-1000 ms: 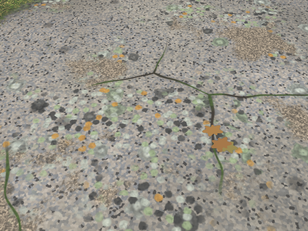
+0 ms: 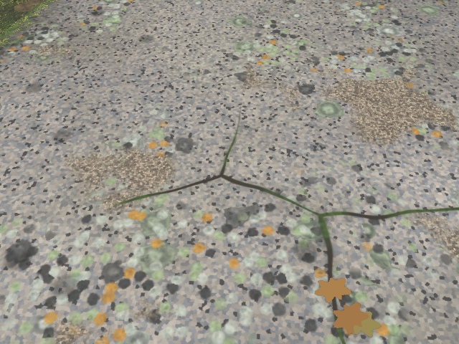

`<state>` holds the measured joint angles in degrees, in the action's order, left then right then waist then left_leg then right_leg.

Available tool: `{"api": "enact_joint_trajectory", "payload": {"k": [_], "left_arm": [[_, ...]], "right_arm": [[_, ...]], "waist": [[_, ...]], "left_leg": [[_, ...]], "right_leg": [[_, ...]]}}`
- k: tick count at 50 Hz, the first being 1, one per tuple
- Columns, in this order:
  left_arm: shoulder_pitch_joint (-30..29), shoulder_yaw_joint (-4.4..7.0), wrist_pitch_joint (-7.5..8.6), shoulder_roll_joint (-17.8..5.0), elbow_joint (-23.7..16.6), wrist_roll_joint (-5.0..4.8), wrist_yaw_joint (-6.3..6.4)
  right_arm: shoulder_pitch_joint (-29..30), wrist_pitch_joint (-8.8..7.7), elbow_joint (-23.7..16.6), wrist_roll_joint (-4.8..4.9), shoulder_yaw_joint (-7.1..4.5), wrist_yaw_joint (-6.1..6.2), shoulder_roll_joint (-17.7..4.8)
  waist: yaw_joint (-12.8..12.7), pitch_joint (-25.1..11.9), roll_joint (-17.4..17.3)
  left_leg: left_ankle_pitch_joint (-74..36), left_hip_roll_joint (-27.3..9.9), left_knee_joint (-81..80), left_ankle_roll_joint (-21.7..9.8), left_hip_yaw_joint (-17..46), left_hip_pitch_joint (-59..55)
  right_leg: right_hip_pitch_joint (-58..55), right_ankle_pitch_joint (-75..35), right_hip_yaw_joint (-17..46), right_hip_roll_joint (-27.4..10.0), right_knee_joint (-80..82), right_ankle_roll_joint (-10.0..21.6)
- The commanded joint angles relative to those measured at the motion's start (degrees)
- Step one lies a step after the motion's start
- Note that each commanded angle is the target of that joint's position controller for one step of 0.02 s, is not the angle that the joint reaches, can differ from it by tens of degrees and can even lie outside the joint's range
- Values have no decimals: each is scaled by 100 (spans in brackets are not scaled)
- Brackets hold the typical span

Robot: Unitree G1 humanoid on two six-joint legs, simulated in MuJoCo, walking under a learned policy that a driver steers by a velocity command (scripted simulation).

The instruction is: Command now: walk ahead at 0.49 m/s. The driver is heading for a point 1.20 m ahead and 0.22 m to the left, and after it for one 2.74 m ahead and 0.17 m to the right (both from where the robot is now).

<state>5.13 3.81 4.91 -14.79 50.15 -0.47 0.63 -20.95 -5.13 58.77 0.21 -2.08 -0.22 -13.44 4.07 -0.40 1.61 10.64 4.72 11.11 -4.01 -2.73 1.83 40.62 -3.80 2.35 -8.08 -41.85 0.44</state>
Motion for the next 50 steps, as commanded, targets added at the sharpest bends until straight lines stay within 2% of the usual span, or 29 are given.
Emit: {"api": "enact_joint_trajectory", "payload": {"k": [1,4,6,7,8,9,10,11,12,13,14,15,17,21,26,31,34,35,36,37,38,39,40,41,42,43,46,48,50], "left_arm": [[-691,-45,81,-162,-425,-40,-102],[-1111,-83,123,-209,-626,-74,-220],[-1097,-61,159,-336,-701,-79,-277],[-869,-17,180,-451,-674,-78,-282],[-337,73,204,-631,-548,-70,-270],[715,230,220,-950,-245,-57,-223],[1871,353,212,-1458,-47,46,-150],[2057,377,166,-1641,97,61,-190],[1909,210,171,-991,10,48,-182],[1396,129,188,-756,-70,41,-153],[941,75,205,-623,-132,55,-157],[676,40,220,-460,-131,69,-169],[526,21,250,-324,-55,142,-176],[644,98,272,-537,98,161,-79],[816,147,187,-738,158,138,61],[1307,220,11,-908,311,21,98],[1146,288,-103,-1128,238,-48,119],[1065,311,-148,-1216,201,-68,134],[938,318,-192,-1271,160,-89,140],[902,287,-187,-1224,97,-70,145],[1269,82,-85,-485,-142,168,86],[1228,-26,191,-360,-354,35,-4],[428,78,365,-763,-531,-214,-70],[260,66,445,-747,-596,-245,-75],[320,92,447,-752,-480,-100,-19],[446,156,381,-834,-440,3,10],[579,159,154,-674,-443,82,1],[238,114,97,-551,-558,120,15],[-54,66,96,-454,-610,88,-17]], "right_arm": [[-123,-32,-225,57,-159,60,-924],[-417,75,-101,70,-188,68,-960],[-445,135,-82,85,-225,79,-1008],[-376,161,-105,88,-242,81,-1056],[-232,186,-158,86,-250,77,-1096],[-139,197,-237,45,-193,69,-965],[-151,176,-449,-75,-85,65,-710],[-948,53,-411,42,110,15,68],[-523,-35,-349,206,-75,26,-702],[6,-75,-526,303,-170,39,-952],[225,-65,-553,279,-178,85,-871],[304,-15,-549,207,-221,112,-781],[77,143,-524,213,-235,84,-490],[453,331,-790,163,-283,79,-399],[1289,271,-1139,97,-247,-79,-322],[2151,264,-1619,99,-179,-265,-269],[1998,291,-1790,119,-276,-341,-480],[1630,307,-1755,135,-359,-340,-628],[915,313,-1609,160,-497,-319,-866],[-51,336,-1353,164,-715,-221,-1266],[-336,369,-1252,179,-857,-104,-1917],[-319,264,-1469,102,-765,-147,-1889],[-277,187,-1447,47,-633,-184,-1442],[41,124,-1464,71,-572,-181,-1219],[516,97,-1567,95,-507,-179,-1002],[819,86,-1666,67,-446,-161,-824],[828,59,-1706,47,-421,-63,-843],[570,44,-1616,46,-440,21,-956],[387,57,-1518,34,-406,72,-910]], "waist": [[19,510,-361],[105,609,-375],[-12,554,-468],[-184,425,-568],[-513,107,-655],[-989,-570,-608],[-1317,-1608,87],[-878,-2401,1670],[-1093,-1958,909],[-1003,-1095,678],[-806,-680,254],[-657,-338,194],[-403,-167,398],[-319,205,192],[-518,438,84],[-786,674,-1],[-499,368,251],[-251,111,371],[175,-269,356],[639,-760,95],[225,-1128,-1364],[70,-2050,-1337],[339,-1522,-714],[150,-872,-521],[-144,-502,-118],[-369,-354,-199],[-554,-260,-304],[-447,-116,-355],[-299,-37,-504]], "left_leg": [[-821,-1546,-552,-752,736,385],[-1051,-1813,-230,-730,772,-327],[-1530,-1966,92,-656,885,-610],[-2132,-1969,366,-603,927,-635],[-3085,-1838,957,-517,861,-555],[-3378,-1505,2099,-355,666,-52],[-1637,-1039,4013,-139,383,1262],[2131,-123,5764,154,501,3342],[2179,-419,6366,93,1164,3835],[1611,-685,6404,35,1034,4107],[1087,-960,6199,70,923,3856],[760,-1115,5901,96,910,3649],[434,-1285,5659,112,911,3157],[-202,-1336,5168,202,950,3694],[-1358,-1229,3588,238,569,3770],[-1021,-1102,2788,45,126,4064],[-232,-685,2659,-228,-320,3325],[57,-455,2687,-353,-475,2774],[-1,-207,2440,-530,-560,1805],[-272,-149,2058,-769,-203,186],[-112,-1555,1901,-1481,2319,-1679],[867,-2428,782,-2269,5138,-2575],[696,-2312,437,-1872,4593,-2335],[271,-2107,462,-1642,3726,-1548],[-291,-1825,463,-1429,3030,-638],[-810,-1633,386,-1319,2584,25],[-1660,-1404,138,-1283,1982,769],[-2065,-1305,48,-1219,1642,882],[-2100,-1172,9,-1020,1283,799]], "right_leg": [[-243,-414,-211,194,702,-36],[-73,1,-192,278,1110,59],[-327,468,-191,368,1328,192],[-756,698,-245,487,1416,262],[-1576,803,-381,675,1534,372],[-3093,663,-342,648,1452,564],[-5034,593,968,-576,1227,936],[-6699,1756,3528,-1751,1991,1705],[-6258,2233,3493,-1546,2329,1445],[-5436,1906,2511,-1376,2447,1155],[-4604,1358,1849,-1166,2648,1034],[-4001,1075,1292,-951,2878,951],[-3410,812,616,-716,3198,885],[-3228,170,-184,-716,3469,985],[-3467,10,-974,-601,3587,857],[-4460,-557,-1339,-888,3215,799],[-4762,-2769,-1578,-943,2380,633],[-4754,-3632,-1633,-920,1765,569],[-4528,-3949,-1718,-792,765,453],[-3597,-3010,-1762,-542,-711,206],[-1233,1683,-1646,272,-2812,-132],[33,3950,-174,1081,-3936,-174],[674,3498,282,766,-4040,-17],[746,2934,229,506,-3611,111],[339,2531,224,254,-3116,95],[-133,2280,242,97,-2699,44],[-620,1875,100,16,-2037,-187],[-452,1293,-9,60,-1379,-321],[-407,510,-84,104,-548,-329]]}}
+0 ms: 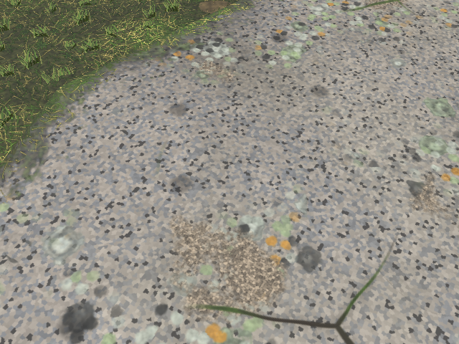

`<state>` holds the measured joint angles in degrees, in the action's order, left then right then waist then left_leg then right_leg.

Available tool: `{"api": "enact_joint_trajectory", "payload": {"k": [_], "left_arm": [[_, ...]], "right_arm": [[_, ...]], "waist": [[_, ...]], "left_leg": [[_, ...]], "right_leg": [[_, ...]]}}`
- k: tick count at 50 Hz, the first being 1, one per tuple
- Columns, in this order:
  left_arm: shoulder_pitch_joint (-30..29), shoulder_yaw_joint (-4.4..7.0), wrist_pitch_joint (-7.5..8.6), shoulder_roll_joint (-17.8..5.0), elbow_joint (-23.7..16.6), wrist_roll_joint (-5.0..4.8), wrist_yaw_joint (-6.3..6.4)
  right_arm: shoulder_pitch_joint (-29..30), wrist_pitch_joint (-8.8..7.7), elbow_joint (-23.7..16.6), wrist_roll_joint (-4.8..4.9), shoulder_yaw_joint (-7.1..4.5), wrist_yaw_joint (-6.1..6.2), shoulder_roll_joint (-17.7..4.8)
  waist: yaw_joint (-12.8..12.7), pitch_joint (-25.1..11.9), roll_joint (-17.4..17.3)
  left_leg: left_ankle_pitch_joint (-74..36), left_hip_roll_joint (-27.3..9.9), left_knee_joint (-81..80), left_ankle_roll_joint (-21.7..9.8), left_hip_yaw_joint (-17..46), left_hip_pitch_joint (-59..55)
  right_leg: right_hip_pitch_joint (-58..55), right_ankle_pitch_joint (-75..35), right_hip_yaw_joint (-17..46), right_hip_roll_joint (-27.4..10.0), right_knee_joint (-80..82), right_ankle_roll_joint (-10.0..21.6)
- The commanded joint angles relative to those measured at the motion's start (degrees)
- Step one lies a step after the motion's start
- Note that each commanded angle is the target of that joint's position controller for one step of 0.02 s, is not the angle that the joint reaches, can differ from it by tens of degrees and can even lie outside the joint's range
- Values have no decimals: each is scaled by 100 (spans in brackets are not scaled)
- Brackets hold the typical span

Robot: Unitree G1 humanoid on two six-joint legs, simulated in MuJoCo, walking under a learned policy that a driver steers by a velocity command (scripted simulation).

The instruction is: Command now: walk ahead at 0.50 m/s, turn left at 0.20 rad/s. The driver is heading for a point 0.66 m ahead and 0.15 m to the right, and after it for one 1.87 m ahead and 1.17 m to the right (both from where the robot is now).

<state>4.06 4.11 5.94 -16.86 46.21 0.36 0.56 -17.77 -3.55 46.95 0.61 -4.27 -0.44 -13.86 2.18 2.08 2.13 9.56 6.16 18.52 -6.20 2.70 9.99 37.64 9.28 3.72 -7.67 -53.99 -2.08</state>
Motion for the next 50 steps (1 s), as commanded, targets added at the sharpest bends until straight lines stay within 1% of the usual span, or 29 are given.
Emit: {"api": "enact_joint_trajectory", "payload": {"k": [1,4,6,10,12,13,14,15,16,17,18,19,20,21,24,26,30,32,35,37,38,39,40,41,42,43,44,47,50], "left_arm": [[-91,14,2,-217,-235,-26,-38],[-558,-48,34,-177,-330,-111,-129],[-768,-62,44,-233,-416,-150,-191],[-912,-88,89,-276,-591,-174,-384],[-488,-25,74,-428,-533,-159,-431],[-6,62,48,-591,-424,-139,-419],[811,184,21,-801,-222,-118,-388],[1679,288,-22,-1168,-117,-76,-325],[1929,357,-12,-1489,-83,-127,-350],[2033,232,-41,-946,-27,-198,-332],[1659,185,-56,-790,-148,-161,-283],[1297,154,-68,-721,-274,-112,-262],[1044,120,-69,-634,-362,-84,-253],[920,82,-61,-569,-432,-31,-233],[902,109,-79,-659,-518,-88,-162],[1055,171,-98,-846,-517,-116,-84],[1419,197,-213,-869,-469,-185,5],[1617,186,-262,-828,-414,-199,18],[1808,153,-301,-718,-350,-162,38],[1709,155,-340,-709,-363,-132,42],[1593,112,-346,-589,-431,-116,39],[1418,31,-324,-412,-638,-29,42],[2402,-70,-279,-100,-665,-123,33],[2436,6,-284,-618,-624,-151,42],[1857,122,-357,-944,-691,-179,60],[1474,144,-443,-928,-794,-152,86],[1329,162,-518,-862,-879,-109,94],[1550,119,-728,-438,-924,-183,87],[1254,92,-788,-354,-1121,-117,78]], "right_arm": [[13,-98,-309,-13,-172,103,-856],[-181,-130,-183,-34,-152,101,-914],[-290,-141,-70,-52,-148,96,-938],[-376,-50,93,-64,-169,136,-995],[-184,-3,37,-82,-190,177,-1109],[-102,35,3,-90,-197,198,-1171],[45,81,-58,-84,-177,220,-1184],[-23,62,-201,-162,-103,256,-1066],[-781,-89,-270,-223,126,117,-293],[-344,-272,-271,-69,76,40,-751],[271,-406,-509,123,18,-16,-1001],[598,-475,-596,90,40,0,-971],[712,-486,-631,-36,4,29,-967],[634,-440,-660,-113,-30,49,-971],[481,-273,-710,-162,-12,102,-778],[856,-222,-858,-175,31,135,-663],[1662,-272,-1081,-119,98,87,-495],[1888,-309,-1164,-55,88,38,-549],[1955,-401,-1207,-49,40,-54,-720],[1628,-464,-1150,-96,-23,-52,-831],[1164,-505,-1073,-188,-97,-14,-985],[382,-530,-1035,-301,-190,33,-1350],[-138,-412,-882,-305,-301,40,-1733],[-203,-320,-908,-117,-220,11,-1311],[56,-259,-1007,-107,-115,34,-973],[391,-188,-1054,-147,-44,48,-817],[619,-143,-1020,-143,-7,47,-728],[965,-97,-927,-195,-39,52,-816],[1022,-35,-823,-157,-130,134,-1036]], "waist": [[-23,-250,-616],[228,-51,-673],[315,114,-633],[276,207,-554],[7,-154,-706],[-249,-504,-777],[-698,-940,-649],[-970,-1573,-51],[-489,-2185,1384],[-832,-2227,857],[-855,-1342,562],[-700,-890,-102],[-496,-538,-341],[-299,-502,-248],[-115,-381,7],[-211,-283,32],[-559,-283,194],[-655,-297,264],[-663,-296,344],[-417,-296,479],[-142,-624,442],[232,-1412,9],[-13,-2348,-1725],[52,-2381,-1580],[184,-1645,-979],[87,-1225,-565],[-46,-851,-535],[-358,-551,-1024],[-326,-720,-921]], "left_leg": [[-1860,-1261,-753,-697,591,-51],[-1195,-1376,-918,-550,456,-225],[-1112,-1593,-927,-546,453,-646],[-2164,-1980,-501,-435,240,-1682],[-3974,-1942,84,-284,-7,-1815],[-5001,-1855,722,-205,-137,-1820],[-5330,-1619,1821,-34,-379,-1495],[-3710,-1391,3541,173,-540,-213],[1359,-149,5620,632,-289,2341],[2078,-253,6134,529,487,3153],[1617,-566,6038,425,512,3574],[1223,-799,5628,386,423,3395],[1038,-938,5149,443,371,3144],[936,-1055,4863,493,387,2752],[819,-1126,4021,757,196,2505],[176,-1053,3249,927,78,2483],[-1349,-690,1644,1008,4,1853],[-1496,-611,1306,991,45,1753],[-1143,-651,931,796,131,1760],[-836,-586,588,551,31,1268],[-1206,-705,421,350,67,442],[-2519,-1583,837,-42,765,-1021],[-3414,-3047,1004,-1178,2739,-3066],[-2763,-3293,736,-1218,3449,-2943],[-2752,-3015,672,-948,2645,-2278],[-3115,-2723,606,-741,1897,-1603],[-3387,-2496,495,-673,1434,-975],[-3076,-2076,-69,-636,511,100],[-3150,-2285,-248,-790,189,-19]], "right_leg": [[-166,-1195,-260,102,1060,-41],[-274,-1980,-372,210,1856,111],[-45,-1954,-345,244,2088,232],[400,-1068,-355,407,2341,560],[-323,-578,-601,721,2328,753],[-997,-405,-775,951,2288,869],[-2108,-650,-829,1124,2502,1034],[-3787,-858,500,235,2441,1408],[-5863,104,3537,-1063,2900,2558],[-6134,1074,4187,-1030,3576,2416],[-5453,1050,3428,-883,3717,2140],[-4579,580,2858,-677,3814,1989],[-3818,-90,2481,-514,3908,1958],[-3368,-596,2207,-348,4015,1941],[-2669,-1308,1677,-132,4185,1965],[-2363,-1438,1379,32,4236,1870],[-2092,-971,1115,396,4041,1476],[-2324,-721,1309,288,3877,1425],[-3010,-616,1716,-24,3435,1353],[-3183,-1285,1851,24,2951,1203],[-3086,-1928,1675,359,2278,985],[-2381,-1320,1314,702,861,711],[-493,2056,640,1517,-1089,264],[140,2924,750,1225,-1945,140],[375,2558,729,1031,-2294,31],[326,2237,483,845,-2215,-56],[243,2038,375,699,-1978,-120],[-416,1626,-3,534,-1276,-201],[-433,1027,-60,390,-558,-242]]}}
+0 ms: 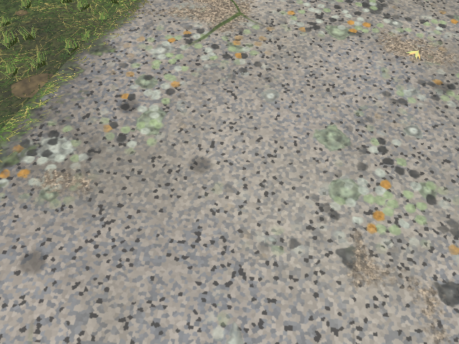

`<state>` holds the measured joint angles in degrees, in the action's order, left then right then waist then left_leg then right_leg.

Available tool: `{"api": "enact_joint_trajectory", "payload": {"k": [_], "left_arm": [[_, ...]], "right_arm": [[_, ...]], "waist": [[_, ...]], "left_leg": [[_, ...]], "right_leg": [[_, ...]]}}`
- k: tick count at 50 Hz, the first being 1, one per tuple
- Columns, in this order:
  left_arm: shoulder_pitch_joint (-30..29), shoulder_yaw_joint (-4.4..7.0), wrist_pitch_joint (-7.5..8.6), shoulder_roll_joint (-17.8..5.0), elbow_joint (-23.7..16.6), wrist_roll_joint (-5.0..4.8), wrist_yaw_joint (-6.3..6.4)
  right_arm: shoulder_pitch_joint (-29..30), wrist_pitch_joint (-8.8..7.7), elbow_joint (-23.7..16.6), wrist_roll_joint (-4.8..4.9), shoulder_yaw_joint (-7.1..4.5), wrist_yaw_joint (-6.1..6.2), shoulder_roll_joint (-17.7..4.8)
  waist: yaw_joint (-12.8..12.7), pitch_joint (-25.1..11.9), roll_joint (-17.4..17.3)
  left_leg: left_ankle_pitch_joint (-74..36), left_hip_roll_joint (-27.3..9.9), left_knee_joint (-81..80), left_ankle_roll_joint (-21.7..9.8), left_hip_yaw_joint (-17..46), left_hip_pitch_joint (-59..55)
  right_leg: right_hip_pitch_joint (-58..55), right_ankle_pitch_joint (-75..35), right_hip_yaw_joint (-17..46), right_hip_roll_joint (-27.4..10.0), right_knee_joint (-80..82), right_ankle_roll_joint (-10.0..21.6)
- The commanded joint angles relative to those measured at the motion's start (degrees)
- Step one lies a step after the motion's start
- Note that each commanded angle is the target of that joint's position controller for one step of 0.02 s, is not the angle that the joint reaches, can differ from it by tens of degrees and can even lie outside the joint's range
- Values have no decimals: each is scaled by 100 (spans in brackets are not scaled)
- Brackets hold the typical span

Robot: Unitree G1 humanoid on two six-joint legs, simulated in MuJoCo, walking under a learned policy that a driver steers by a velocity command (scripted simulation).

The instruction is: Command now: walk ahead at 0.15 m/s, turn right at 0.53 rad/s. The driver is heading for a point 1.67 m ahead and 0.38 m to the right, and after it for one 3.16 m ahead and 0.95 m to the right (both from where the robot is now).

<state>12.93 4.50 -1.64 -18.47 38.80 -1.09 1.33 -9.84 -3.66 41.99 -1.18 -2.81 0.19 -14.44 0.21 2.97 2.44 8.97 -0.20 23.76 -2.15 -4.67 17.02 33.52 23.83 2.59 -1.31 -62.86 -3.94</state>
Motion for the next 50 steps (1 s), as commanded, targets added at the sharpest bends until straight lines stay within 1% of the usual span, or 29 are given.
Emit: {"api": "enact_joint_trajectory", "payload": {"k": [1,5,9,11,12,13,14,15,16,17,18,19,21,26,30,32,33,34,35,36,37,39,41,43,45,47,48,49,50], "left_arm": [[295,52,-33,-193,-413,37,-21],[-142,67,-50,-226,-596,37,-138],[-491,138,-106,-328,-866,36,-255],[-350,182,-104,-328,-882,29,-299],[-162,240,-86,-431,-833,45,-276],[217,403,-66,-910,-793,61,-180],[346,522,-55,-1597,-921,162,-67],[509,416,52,-1296,-924,225,-109],[381,356,138,-1129,-886,199,-140],[101,325,177,-983,-856,112,-120],[-140,284,154,-856,-889,35,-88],[-362,248,109,-812,-936,15,-51],[-485,259,49,-872,-980,105,-13],[-454,317,-5,-987,-943,68,47],[-484,237,-42,-836,-897,94,-8],[-589,169,-64,-713,-879,56,-9],[-401,118,-51,-564,-820,78,-2],[-173,29,-25,-275,-808,187,1],[-218,73,21,-390,-967,146,13],[-324,190,44,-791,-867,163,51],[-320,281,31,-954,-766,95,52],[-156,255,-55,-694,-577,120,91],[-109,129,-75,-302,-500,105,64],[-337,-3,-36,-10,-533,104,24],[-386,5,-15,-65,-493,48,3],[-119,20,-7,-134,-304,69,-15],[-120,36,-7,-321,-323,132,2],[-57,92,-17,-676,-371,184,51],[-159,101,-18,-646,-219,200,16]], "right_arm": [[268,12,-309,41,-289,99,-1009],[364,141,-225,98,-321,130,-1117],[216,233,-107,213,-394,70,-1300],[275,262,-75,308,-411,66,-1324],[131,264,-2,329,-395,61,-1226],[-164,243,57,208,-348,40,-1036],[-77,206,-267,-96,-193,12,-690],[229,193,-314,-47,-212,4,-811],[408,216,-341,124,-261,-5,-1000],[387,238,-288,161,-274,29,-998],[421,263,-255,101,-288,82,-1019],[425,298,-260,79,-306,106,-1049],[307,328,-234,92,-268,95,-902],[421,351,-262,120,-192,66,-742],[343,334,-282,148,-214,-25,-784],[108,282,-245,115,-209,-82,-688],[44,263,-262,35,-231,-81,-792],[-16,264,-355,-87,-282,-52,-1164],[158,264,-276,-203,-291,-51,-1314],[363,210,-440,-189,-234,-33,-1067],[450,189,-438,-112,-230,-5,-1027],[600,176,-419,67,-195,31,-921],[566,223,-354,86,-127,42,-732],[450,295,-296,80,-133,43,-718],[177,362,-207,101,-165,42,-849],[80,371,-141,184,-131,30,-805],[-102,311,-90,165,-101,11,-749],[-168,219,-123,27,-60,-43,-666],[-300,159,-86,1,-20,-69,-472]], "waist": [[-114,-890,-904],[10,-807,-900],[119,-644,-956],[-20,-653,-940],[-89,-721,-803],[-152,-1014,-45],[-35,-1104,1630],[-388,-1733,1127],[-388,-1575,706],[-221,-1315,458],[-142,-1154,255],[-15,-1064,310],[97,-1101,412],[-29,-1165,565],[-102,-1093,724],[91,-1000,690],[71,-951,470],[-104,-980,-564],[-293,-641,-1823],[-86,-530,-1499],[-95,-444,-1242],[-156,-391,-1023],[-171,-455,-1016],[0,-611,-1240],[127,-725,-1350],[-15,-688,-1225],[44,-742,-1014],[197,-909,-338],[400,-945,510]], "left_leg": [[-2966,-1662,-799,-1185,783,-766],[-2144,-1627,-851,-1042,257,-707],[-1823,-1838,-503,-895,234,-1112],[-1840,-1794,-23,-657,97,-1208],[-1699,-1581,466,-410,-108,-1051],[-1060,-1140,1551,28,-480,-381],[2359,-239,3419,612,-692,1673],[3212,5,4518,693,458,2115],[2862,-120,4840,638,735,2236],[2410,-229,4662,571,806,2304],[2061,-289,4347,569,846,2290],[1826,-276,4102,593,827,1991],[1559,-82,3630,663,727,1561],[1178,121,2287,684,817,869],[1079,102,1553,545,734,401],[322,115,412,353,581,-248],[-144,-184,-17,186,823,-659],[-804,-1269,-412,-183,1908,-1039],[-1118,-2118,-720,-1164,3057,-421],[-877,-2181,-863,-1487,3164,-173],[-760,-1924,-785,-1344,2813,-236],[-856,-1545,-598,-1026,2253,-478],[-1328,-1208,-469,-907,1703,-574],[-1587,-1011,-295,-834,1409,-782],[-1705,-1054,-132,-887,1497,-972],[-1551,-976,-13,-688,1482,-811],[-1202,-933,-17,-408,1496,-539],[-756,-673,272,-114,1189,-194],[125,-264,116,186,700,-425]], "right_leg": [[-117,-698,27,-281,573,-44],[-580,-1263,-204,-281,1501,91],[-703,-878,-421,-184,2285,318],[-1119,-1186,-595,-36,3128,515],[-1662,-1757,-592,105,3692,671],[-2741,-3602,131,-300,3974,971],[-3926,-5847,2296,-1773,3800,2036],[-3950,-5928,2780,-2212,3886,2774],[-3782,-5587,2266,-1904,3930,2592],[-3534,-5005,1832,-1538,3915,2200],[-3263,-4508,1668,-1337,3971,1948],[-2861,-4335,1520,-1191,4039,1846],[-2510,-4280,1441,-1032,4104,1828],[-2191,-3296,1732,-904,4080,1764],[-2064,-2639,2026,-892,3938,1638],[-1815,-2234,2003,-685,3723,1383],[-1551,-1636,1889,-457,3537,1104],[-1061,-429,1279,127,2552,713],[-623,916,562,658,1975,442],[-694,1128,729,430,969,243],[-559,918,727,468,408,173],[-419,509,803,387,134,-5],[-728,326,529,309,687,-124],[-1189,276,121,134,1802,-159],[-1582,-34,-76,172,2773,-143],[-2301,-1349,-166,215,4267,36],[-2761,-1909,167,-14,4354,195],[-3190,-3197,627,-529,3969,408],[-2659,-2366,619,-529,3757,699]]}}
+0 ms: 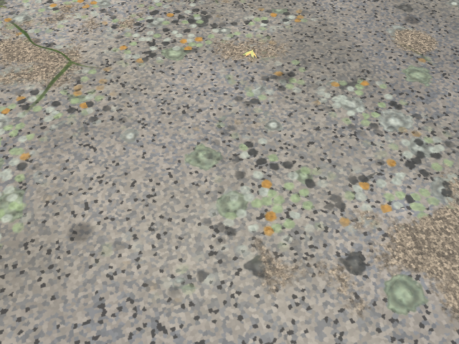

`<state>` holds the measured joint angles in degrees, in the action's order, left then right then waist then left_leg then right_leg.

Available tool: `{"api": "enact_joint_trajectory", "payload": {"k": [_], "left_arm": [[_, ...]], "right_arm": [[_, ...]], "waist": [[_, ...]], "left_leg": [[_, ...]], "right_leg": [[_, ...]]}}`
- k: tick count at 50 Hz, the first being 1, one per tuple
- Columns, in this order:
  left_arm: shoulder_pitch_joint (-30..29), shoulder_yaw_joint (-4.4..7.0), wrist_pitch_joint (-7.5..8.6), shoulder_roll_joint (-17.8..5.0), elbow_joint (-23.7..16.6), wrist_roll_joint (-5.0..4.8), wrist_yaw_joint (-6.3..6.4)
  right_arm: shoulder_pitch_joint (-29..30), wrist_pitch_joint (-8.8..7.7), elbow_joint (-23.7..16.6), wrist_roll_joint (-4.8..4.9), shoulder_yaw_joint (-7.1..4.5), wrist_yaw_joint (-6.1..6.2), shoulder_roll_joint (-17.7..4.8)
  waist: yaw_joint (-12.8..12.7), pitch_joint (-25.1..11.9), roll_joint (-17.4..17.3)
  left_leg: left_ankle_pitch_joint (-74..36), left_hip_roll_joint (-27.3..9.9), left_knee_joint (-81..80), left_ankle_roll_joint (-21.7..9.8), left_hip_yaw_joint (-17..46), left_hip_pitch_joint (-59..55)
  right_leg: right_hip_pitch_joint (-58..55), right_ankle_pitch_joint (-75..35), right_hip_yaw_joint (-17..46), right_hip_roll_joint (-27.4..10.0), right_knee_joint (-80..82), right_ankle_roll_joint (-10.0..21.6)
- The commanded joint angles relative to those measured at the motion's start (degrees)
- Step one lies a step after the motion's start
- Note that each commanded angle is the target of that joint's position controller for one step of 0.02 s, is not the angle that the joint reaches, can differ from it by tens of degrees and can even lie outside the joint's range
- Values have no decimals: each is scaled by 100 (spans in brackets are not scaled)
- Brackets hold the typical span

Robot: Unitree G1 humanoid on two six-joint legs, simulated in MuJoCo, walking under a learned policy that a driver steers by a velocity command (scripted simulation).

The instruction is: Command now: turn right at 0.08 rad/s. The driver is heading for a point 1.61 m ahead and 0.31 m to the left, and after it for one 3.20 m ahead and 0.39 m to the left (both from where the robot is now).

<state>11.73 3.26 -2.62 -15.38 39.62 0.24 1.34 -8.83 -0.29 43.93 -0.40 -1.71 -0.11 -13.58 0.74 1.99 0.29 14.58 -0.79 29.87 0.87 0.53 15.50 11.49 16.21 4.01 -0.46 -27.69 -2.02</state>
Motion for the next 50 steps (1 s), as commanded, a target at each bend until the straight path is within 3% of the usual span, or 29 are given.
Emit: {"api": "enact_joint_trajectory", "payload": {"k": [1,2,4,12,14,18,21,23,25,26,27,28,29,30,31,32,34,38,41,44,46,47,48,49,50], "left_arm": [[-152,161,108,-624,-378,73,-47],[-139,109,141,-487,-323,123,-62],[-132,107,221,-561,-266,105,-62],[63,25,317,-424,-45,85,6],[93,86,312,-578,-44,78,54],[311,229,227,-847,-32,24,174],[86,267,196,-847,-139,20,237],[-239,272,219,-842,-244,-18,267],[-371,299,214,-868,-244,-105,286],[-77,294,207,-756,-193,-76,284],[-258,219,203,-507,-459,53,306],[-562,188,230,-468,-543,29,325],[-395,219,232,-588,-489,-56,297],[-289,248,219,-645,-358,-64,284],[-293,281,218,-717,-310,-21,296],[-304,300,223,-735,-289,6,296],[-264,250,246,-544,-293,-35,244],[-441,184,297,-447,-330,-69,190],[-435,198,353,-527,-320,-97,119],[-224,220,419,-602,-233,-121,25],[0,213,474,-517,-145,-100,-41],[52,226,488,-544,-119,-52,-55],[86,266,489,-809,-179,62,-44],[-105,325,450,-1232,-264,181,-32],[-183,291,480,-1062,-293,294,-60]], "right_arm": [[-29,-178,-247,-118,-137,-34,-731],[142,-160,-251,-95,-155,-26,-747],[135,-75,-208,-60,-146,27,-701],[-72,-33,161,-13,-156,117,-647],[69,-24,140,42,-192,130,-789],[148,0,-12,112,-250,149,-856],[-48,63,-93,98,-283,93,-788],[-174,92,-138,106,-298,15,-732],[-411,86,-101,100,-322,-51,-748],[-460,70,-149,67,-424,-43,-1113],[-569,43,-233,27,-594,-24,-1845],[-958,-56,-241,-137,-482,-44,-1625],[-748,-142,-304,-132,-431,-32,-1461],[-421,-158,-407,-25,-433,7,-1397],[-193,-120,-471,77,-419,57,-1347],[-106,-70,-502,116,-385,116,-1260],[-181,33,-538,109,-381,182,-1215],[-258,136,-646,115,-448,271,-1285],[-128,203,-763,98,-498,257,-1352],[-28,257,-823,107,-477,225,-1279],[99,304,-843,160,-432,233,-1192],[1,309,-817,174,-397,242,-1095],[-206,292,-798,104,-332,236,-897],[-426,233,-855,53,-296,222,-748],[-205,163,-908,2,-421,236,-1122]], "waist": [[83,-630,504],[40,-492,373],[42,-208,381],[30,-77,180],[-53,-37,131],[-143,-143,461],[-66,-215,935],[41,-200,905],[171,-253,582],[47,-274,-266],[-1,-201,-1830],[349,-692,-1662],[182,-717,-1095],[42,-660,-603],[-9,-589,-395],[-48,-646,-418],[-58,-695,-589],[61,-690,-765],[77,-602,-963],[76,-699,-1055],[-91,-721,-985],[-119,-701,-860],[-18,-719,-244],[277,-515,1060],[65,-435,1284]], "left_leg": [[-340,-145,-356,76,92,-447],[-378,-139,-322,92,74,-459],[-516,-152,-288,37,95,-403],[-611,-172,-338,84,158,-336],[-753,-121,-191,51,190,-30],[-809,35,539,29,165,548],[493,17,1423,-19,26,841],[1051,-70,1650,-154,-71,850],[116,-3,684,-364,-119,268],[-1212,-329,-203,-603,749,-96],[-2262,-1484,-964,-1555,2956,-612],[-2462,-1934,-1261,-2139,3766,-1004],[-2408,-1849,-1103,-2027,3297,-1038],[-2171,-1556,-962,-1727,2794,-951],[-1986,-1396,-953,-1502,2518,-886],[-1925,-1206,-978,-1369,2268,-749],[-1852,-931,-1033,-1322,2032,-678],[-1167,-856,-1092,-1339,2215,-755],[-791,-811,-1149,-1340,2500,-411],[-1051,-842,-1000,-1283,2658,-431],[-1118,-685,-755,-1099,2596,-289],[-828,-498,-608,-897,2482,-90],[0,-145,-13,-574,2090,336],[1428,765,911,-219,1153,1116],[2146,641,2044,29,1004,1218]], "right_leg": [[-75,-855,467,-470,378,541],[118,-510,455,-431,467,470],[338,-461,404,-348,494,367],[336,-356,279,-228,434,312],[149,-401,203,-209,361,325],[-49,-626,523,-727,494,722],[50,-1147,910,-1427,559,1186],[194,-1671,841,-1659,371,1299],[450,-1573,320,-1345,-188,931],[772,-765,-274,-798,-1155,494],[2065,1122,-932,336,-2649,-144],[2427,2479,27,400,-3843,-133],[2520,2237,266,240,-4337,-72],[2532,1790,249,133,-4394,-56],[2584,1362,259,34,-4141,-65],[2337,1066,233,-7,-3934,-92],[2054,738,89,134,-3481,-185],[1751,580,123,229,-2166,-288],[1262,570,121,324,-1504,-263],[855,426,26,277,-911,-181],[288,-258,-134,270,114,-24],[-92,-683,-91,148,613,94],[-493,-905,659,-640,928,361],[-532,-1779,1802,-1580,1116,1051],[78,-1588,2439,-2138,1278,1768]]}}
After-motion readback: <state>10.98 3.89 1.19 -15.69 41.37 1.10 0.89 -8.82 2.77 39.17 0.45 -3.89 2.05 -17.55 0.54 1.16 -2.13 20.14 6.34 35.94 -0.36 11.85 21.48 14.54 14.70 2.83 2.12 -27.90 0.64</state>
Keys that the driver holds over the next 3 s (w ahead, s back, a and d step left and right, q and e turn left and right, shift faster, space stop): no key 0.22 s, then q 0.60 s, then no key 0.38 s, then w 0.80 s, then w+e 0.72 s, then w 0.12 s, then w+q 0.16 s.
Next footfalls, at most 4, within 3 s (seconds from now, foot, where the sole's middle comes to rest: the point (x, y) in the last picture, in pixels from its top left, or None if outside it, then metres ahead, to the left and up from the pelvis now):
0.96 right None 0.07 -0.11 -0.77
1.26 left None -0.04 0.11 -0.77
1.58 right None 0.17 -0.08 -0.77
2.08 left None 0.41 0.25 -0.77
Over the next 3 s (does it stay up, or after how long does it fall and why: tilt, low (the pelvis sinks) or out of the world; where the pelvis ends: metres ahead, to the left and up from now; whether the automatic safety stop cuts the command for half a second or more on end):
stays up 0.79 0.16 0.01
